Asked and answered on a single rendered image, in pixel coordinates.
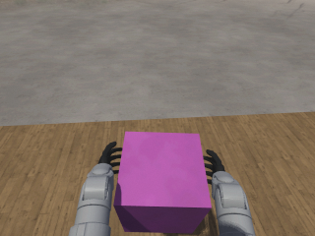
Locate carton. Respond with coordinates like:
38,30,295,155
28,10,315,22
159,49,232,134
113,131,212,234

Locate robot left forearm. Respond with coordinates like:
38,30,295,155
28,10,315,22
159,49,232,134
68,163,114,236

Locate robot left hand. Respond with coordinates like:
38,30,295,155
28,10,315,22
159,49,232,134
98,142,123,174

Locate robot right forearm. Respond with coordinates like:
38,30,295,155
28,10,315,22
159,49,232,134
212,171,256,236

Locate robot right hand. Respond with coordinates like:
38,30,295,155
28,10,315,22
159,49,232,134
203,149,225,185

